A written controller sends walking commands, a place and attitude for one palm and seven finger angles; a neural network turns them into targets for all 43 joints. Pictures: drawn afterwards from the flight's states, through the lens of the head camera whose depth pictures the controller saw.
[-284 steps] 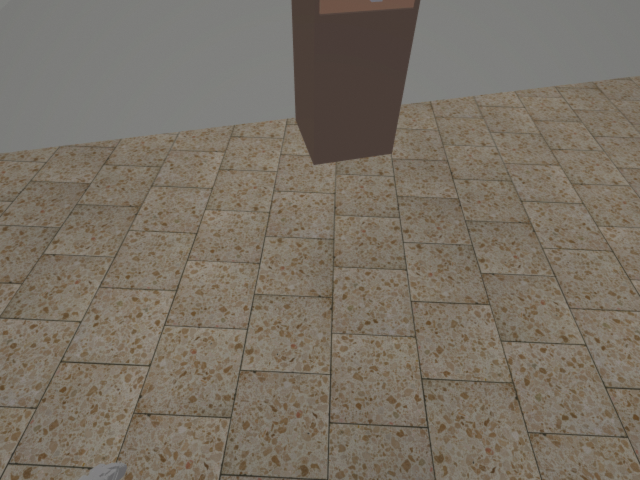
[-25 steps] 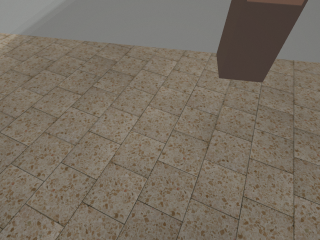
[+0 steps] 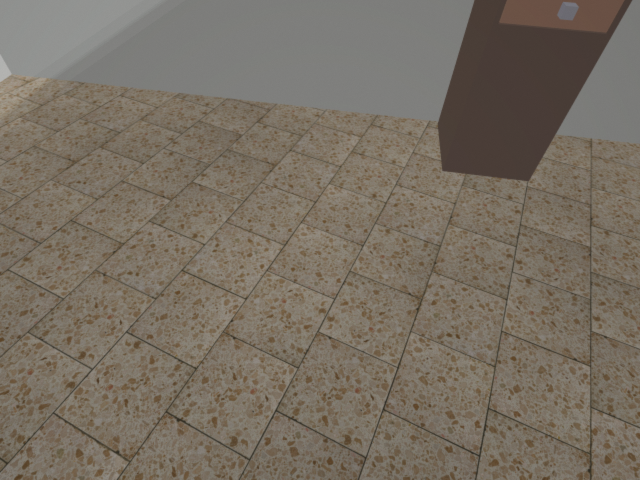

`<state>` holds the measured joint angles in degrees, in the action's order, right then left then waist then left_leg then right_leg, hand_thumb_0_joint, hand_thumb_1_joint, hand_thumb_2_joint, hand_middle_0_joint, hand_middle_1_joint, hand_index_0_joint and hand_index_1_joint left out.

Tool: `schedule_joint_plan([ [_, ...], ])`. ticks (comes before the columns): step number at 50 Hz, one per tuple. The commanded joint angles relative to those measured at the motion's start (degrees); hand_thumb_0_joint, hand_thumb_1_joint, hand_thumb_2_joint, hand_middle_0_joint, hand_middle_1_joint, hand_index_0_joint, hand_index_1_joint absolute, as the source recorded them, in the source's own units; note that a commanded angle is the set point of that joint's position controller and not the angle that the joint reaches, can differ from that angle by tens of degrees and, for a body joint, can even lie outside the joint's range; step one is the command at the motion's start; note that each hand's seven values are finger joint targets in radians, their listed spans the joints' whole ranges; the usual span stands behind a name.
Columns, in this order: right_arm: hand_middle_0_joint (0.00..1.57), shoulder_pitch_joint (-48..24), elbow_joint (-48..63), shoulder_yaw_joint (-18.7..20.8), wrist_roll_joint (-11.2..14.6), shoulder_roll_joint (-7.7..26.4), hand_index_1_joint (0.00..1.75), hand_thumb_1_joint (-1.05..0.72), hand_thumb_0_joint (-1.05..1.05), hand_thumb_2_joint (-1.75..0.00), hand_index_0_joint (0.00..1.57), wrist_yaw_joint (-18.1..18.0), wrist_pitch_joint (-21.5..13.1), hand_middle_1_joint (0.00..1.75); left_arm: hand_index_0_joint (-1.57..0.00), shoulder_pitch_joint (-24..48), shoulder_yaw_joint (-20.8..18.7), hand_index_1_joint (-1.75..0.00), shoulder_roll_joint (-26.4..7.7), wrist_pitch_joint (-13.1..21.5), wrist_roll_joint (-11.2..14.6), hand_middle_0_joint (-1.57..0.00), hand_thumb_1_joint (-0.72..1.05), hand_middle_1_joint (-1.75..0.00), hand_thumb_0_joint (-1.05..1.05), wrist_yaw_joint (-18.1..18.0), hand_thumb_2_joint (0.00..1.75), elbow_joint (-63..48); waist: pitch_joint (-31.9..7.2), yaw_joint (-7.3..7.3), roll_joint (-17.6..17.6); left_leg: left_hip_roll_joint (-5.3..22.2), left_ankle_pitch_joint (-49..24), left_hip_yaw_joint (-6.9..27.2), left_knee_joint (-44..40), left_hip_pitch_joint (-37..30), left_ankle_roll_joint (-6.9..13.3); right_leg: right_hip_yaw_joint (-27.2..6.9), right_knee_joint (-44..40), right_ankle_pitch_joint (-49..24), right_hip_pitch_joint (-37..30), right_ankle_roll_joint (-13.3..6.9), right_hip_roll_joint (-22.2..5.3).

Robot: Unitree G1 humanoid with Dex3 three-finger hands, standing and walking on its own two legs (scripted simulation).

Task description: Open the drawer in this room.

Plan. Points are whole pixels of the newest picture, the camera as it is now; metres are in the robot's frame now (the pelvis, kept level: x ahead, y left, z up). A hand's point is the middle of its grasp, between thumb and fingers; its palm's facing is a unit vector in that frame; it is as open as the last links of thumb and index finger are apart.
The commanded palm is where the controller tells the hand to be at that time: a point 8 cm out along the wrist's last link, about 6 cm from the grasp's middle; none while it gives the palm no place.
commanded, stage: turn or walk to find it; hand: left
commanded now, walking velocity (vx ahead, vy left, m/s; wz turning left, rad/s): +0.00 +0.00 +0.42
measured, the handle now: (566, 9) +1.62 -0.77 +0.02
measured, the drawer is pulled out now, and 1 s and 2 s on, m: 0.00 0.00 0.00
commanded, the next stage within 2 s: stand and wait in 1.44 s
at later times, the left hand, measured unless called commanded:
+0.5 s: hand out of the picture +0.04 +0.18 -0.17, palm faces -0.02 -0.97 -0.23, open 7.3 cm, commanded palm none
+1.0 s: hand out of the picture +0.04 +0.18 -0.18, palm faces -0.09 -0.97 -0.24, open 7.3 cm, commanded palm none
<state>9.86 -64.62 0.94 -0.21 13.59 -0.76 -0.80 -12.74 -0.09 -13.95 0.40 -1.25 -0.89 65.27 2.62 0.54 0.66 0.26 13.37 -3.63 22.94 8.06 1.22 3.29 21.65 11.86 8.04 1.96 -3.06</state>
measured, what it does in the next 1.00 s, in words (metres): stands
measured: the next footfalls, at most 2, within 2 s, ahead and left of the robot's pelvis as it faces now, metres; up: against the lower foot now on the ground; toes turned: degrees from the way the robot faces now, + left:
none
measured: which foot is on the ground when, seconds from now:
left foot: down 0.00-1.00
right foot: down 0.00-1.00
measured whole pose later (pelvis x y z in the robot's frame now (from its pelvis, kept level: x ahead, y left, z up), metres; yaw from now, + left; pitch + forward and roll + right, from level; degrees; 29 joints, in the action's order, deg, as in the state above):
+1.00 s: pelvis -0.01 -0.02 -0.01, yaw -4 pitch -1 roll +0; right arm 11.6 -62.1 1.6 -0.5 12.2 -1.1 0.2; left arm -11.8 -1.0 -12.4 -0.8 -1.5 -0.2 61.3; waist 3.4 -0.6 -0.4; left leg 3.7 16.6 -7.0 30.0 12.4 -0.5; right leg -0.3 29.5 14.1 14.6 0.1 0.0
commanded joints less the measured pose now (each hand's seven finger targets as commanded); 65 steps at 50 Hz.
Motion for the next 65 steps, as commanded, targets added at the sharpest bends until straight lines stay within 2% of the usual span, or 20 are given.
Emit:
schedule_joint_plan([
  [1,0.2,0.5,3.3,1.0,-0.4,7.1,0.3,-0.9,0.0,-0.9,0.2,0.0,-0.2,0.3,-0.2,-0.5,-1.6,-0.3,-6.3,0.1,0.4,-0.2,0.9,-0.3,0.0,-0.8,0.9,-3.1,-0.8,0.09,-2.0,7.2,-8.6,7.5,-4.6,3.9,0.1,-2.5,-1.1,-4.6,-0.1,-1.1,-5.2],
  [7,0.2,1.1,5.6,1.3,-0.6,7.5,0.3,-0.9,0.0,-0.9,0.2,0.4,1.0,0.3,-0.2,-0.3,-2.4,-0.3,-6.9,-0.8,0.4,-0.2,0.9,-0.3,0.0,-1.0,0.9,-5.7,-2.6,0.53,-1.9,7.2,-12.0,9.4,-0.7,8.7,0.4,-0.8,3.6,-6.3,-0.9,-0.8,-6.1],
  [9,0.2,1.5,5.1,0.8,-0.7,6.7,0.3,-0.9,0.0,-0.9,0.2,0.3,0.6,0.3,-0.2,-0.5,-1.7,-0.3,-6.2,-0.4,0.3,-0.2,0.9,-0.3,0.0,-1.0,0.9,-5.3,-4.6,0.31,-0.5,6.8,-11.1,8.4,-0.7,5.8,0.0,-2.1,2.0,-6.2,-0.4,-1.2,-6.0],
  [12,0.2,0.3,4.2,1.6,-0.3,11.2,0.3,-0.9,0.0,-0.9,0.2,0.0,-0.6,0.3,-0.2,2.8,-2.0,-0.3,-10.6,1.1,0.3,-0.2,0.9,-0.3,0.0,-0.4,0.9,-5.3,-4.7,-0.29,0.4,7.0,-11.1,7.9,-2.6,1.0,0.1,-4.1,-1.4,-7.5,-0.1,-2.4,-5.4],
  [15,0.2,2.3,3.0,0.9,-0.4,6.1,0.3,-0.9,0.0,-0.9,0.2,-0.5,-0.2,0.3,-0.2,1.6,-1.5,-0.3,-6.3,0.0,0.5,-0.2,0.9,-0.3,0.0,-0.5,0.9,-4.5,-2.7,-0.66,0.0,7.3,-10.8,5.3,-1.7,0.6,-0.7,-5.0,-0.5,-10.2,1.7,-2.1,-5.0],
  [18,0.2,3.2,3.3,1.0,-0.5,5.3,0.3,-0.9,0.0,-0.9,0.2,-0.8,0.3,0.3,-0.2,0.4,-1.7,-0.3,-5.6,-0.7,0.4,-0.2,0.9,-0.3,0.0,-0.5,0.9,-4.7,-1.0,-0.67,-0.6,7.6,-6.8,4.3,-1.5,2.4,-0.7,-5.8,0.2,-8.1,3.4,-2.2,-4.2],
  [19,0.2,3.0,3.2,0.8,-0.4,5.2,0.3,-0.9,0.0,-0.9,0.2,-0.7,0.1,0.3,-0.2,0.0,-1.5,-0.3,-5.3,-0.4,0.4,-0.2,0.9,-0.3,0.0,-0.5,0.9,-4.4,-1.1,-0.53,-0.7,7.4,-5.5,4.9,-2.9,3.2,-0.7,-5.7,-0.8,-6.1,2.6,-2.0,-4.1],
  [22,0.2,0.1,3.3,1.5,-0.3,9.9,0.3,-0.9,0.0,-0.9,0.2,-0.4,-1.1,0.3,-0.2,1.3,-2.2,-0.3,-9.6,1.1,0.3,-0.2,0.9,-0.3,0.0,-0.3,0.9,-4.2,-1.3,0.08,0.6,7.2,-6.5,6.6,-4.6,2.6,0.1,-5.3,-2.6,-4.6,0.7,-2.4,-4.5],
  [27,0.2,2.8,3.1,0.8,-0.4,4.8,0.3,-0.9,0.0,-0.9,0.2,-0.1,0.0,0.3,-0.2,-0.8,-1.8,-0.3,-5.2,-0.1,0.5,-0.2,0.9,-0.3,0.0,-1.0,0.9,-4.2,-1.9,0.06,-1.3,6.7,-11.2,6.5,-1.6,4.8,-0.4,-2.6,0.8,-7.4,-0.2,-1.5,-5.5],
  [31,0.2,1.3,2.6,1.7,-0.3,9.8,0.3,-0.9,0.0,-0.9,0.2,-0.5,-0.8,0.3,-0.2,1.7,-2.2,-0.3,-9.5,1.3,0.3,-0.2,0.9,-0.3,0.0,-0.5,0.9,-4.3,-2.3,-0.29,-0.5,7.2,-8.8,6.4,-3.5,0.2,-0.1,-5.1,-3.0,-6.8,1.0,-2.9,-4.8],
  [34,0.2,3.6,1.9,1.0,-0.4,4.8,0.3,-0.9,0.0,-0.9,0.2,-0.9,-0.1,0.3,-0.2,0.0,-1.7,-0.3,-5.2,0.0,0.5,-0.2,0.9,-0.3,0.0,-0.6,0.9,-3.9,-1.2,-0.65,-1.2,7.5,-9.1,3.9,-1.7,-0.2,-0.8,-6.1,-1.1,-10.4,3.1,-2.6,-4.5],
  [42,0.2,2.3,7.0,3.1,-0.7,7.5,0.3,-0.9,0.0,-0.9,0.2,-1.3,1.2,0.3,-0.2,-0.1,-3.8,-0.3,-6.4,-2.0,-0.1,-0.2,0.9,-0.3,0.0,0.4,0.9,-8.2,-0.6,-0.65,-1.9,10.9,1.4,3.4,0.6,3.5,0.4,-8.8,5.9,-6.0,10.4,-3.2,-1.9],
  [45,0.2,2.2,6.9,2.5,-0.7,6.2,0.3,-0.9,0.0,-0.9,0.2,-1.0,0.5,0.3,-0.2,-1.9,-3.0,-0.3,-4.8,-1.2,-0.2,-0.2,0.9,-0.3,0.0,0.1,0.9,-7.8,-3.6,0.17,-2.3,10.1,1.6,3.8,0.1,5.5,0.9,-8.3,5.5,-5.8,6.3,-2.8,-1.5],
  [46,0.2,2.2,6.7,2.2,-0.6,5.9,0.3,-0.9,0.0,-0.9,0.2,-0.8,0.2,0.3,-0.2,-2.3,-2.7,-0.3,-5.2,-0.8,-0.1,-0.2,0.9,-0.3,0.0,0.0,0.9,-7.2,-3.9,0.22,-0.6,8.8,2.5,3.3,0.7,5.8,0.4,-9.3,3.5,-4.5,5.4,-3.0,-2.3],
  [49,0.2,0.9,5.5,2.7,-0.4,10.6,0.3,-0.9,0.0,-0.9,0.2,-0.5,-0.9,0.3,-0.2,1.6,-3.3,-0.3,-12.1,1.4,0.0,-0.2,0.9,-0.3,0.0,0.0,0.9,-7.0,-4.0,-0.63,2.9,6.5,0.2,3.3,0.4,2.7,-0.1,-11.6,-1.6,-2.8,5.1,-4.7,-4.9],
  [51,0.2,0.7,4.7,2.5,-0.4,10.5,0.3,-0.9,0.0,-0.9,0.2,-0.1,-1.0,0.3,-0.2,2.9,-3.2,-0.3,-11.6,1.5,0.2,-0.2,0.9,-0.3,0.0,-0.1,0.9,-6.6,-3.0,-0.72,1.6,6.8,-2.5,4.3,-0.7,2.4,0.0,-9.5,-1.3,-2.9,4.9,-4.2,-4.7],
  [53,0.2,1.4,3.9,1.7,-0.5,8.0,0.3,-0.9,0.0,-0.9,0.2,0.1,-0.6,0.3,-0.2,2.2,-2.6,-0.3,-9.0,0.8,0.4,-0.2,0.9,-0.3,0.0,-0.4,0.9,-6.2,-2.2,-0.35,-0.4,7.2,-4.3,5.0,-1.3,4.0,-0.1,-7.4,0.0,-3.7,4.0,-3.2,-4.8],
  [57,0.2,2.9,4.2,1.1,-0.7,4.9,0.3,-0.9,0.0,-0.9,0.2,0.4,0.7,0.3,-0.2,0.8,-2.2,-0.3,-6.3,-0.6,0.4,-0.2,0.9,-0.3,0.0,-0.8,0.9,-6.4,0.0,0.08,-1.1,6.9,-2.8,6.4,-1.0,8.5,-0.3,-5.3,0.9,0.2,4.3,-2.0,-5.1],
  [62,0.2,3.1,6.6,1.7,-0.9,6.3,0.3,-0.9,0.0,-0.9,0.2,0.7,1.3,0.3,-0.2,1.2,-2.9,-0.3,-7.2,-0.9,0.3,-0.2,0.9,-0.3,0.0,-0.9,0.9,-8.6,-2.4,0.0,-0.5,6.6,-6.1,7.9,1.8,10.6,-0.1,-3.4,3.3,-2.0,3.0,-1.9,-6.3],
  [65,0.2,3.5,5.5,1.2,-0.8,6.1,0.3,-0.9,0.0,-0.9,0.2,0.3,0.5,0.3,-0.2,1.3,-1.9,-0.3,-6.5,-0.1,0.3,-0.2,0.9,-0.3,0.0,-0.8,0.9,-7.5,-4.9,-0.49,0.1,6.7,-6.7,7.6,0.4,5.0,-0.2,-4.3,1.5,-2.0,4.0,-2.2,-5.3],
])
